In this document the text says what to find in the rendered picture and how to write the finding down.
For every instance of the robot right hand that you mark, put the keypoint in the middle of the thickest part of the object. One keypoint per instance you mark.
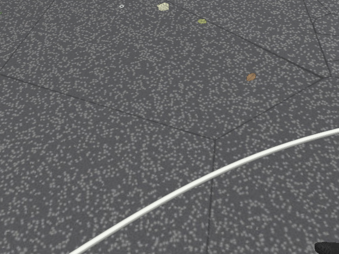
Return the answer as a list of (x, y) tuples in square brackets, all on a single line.
[(327, 247)]

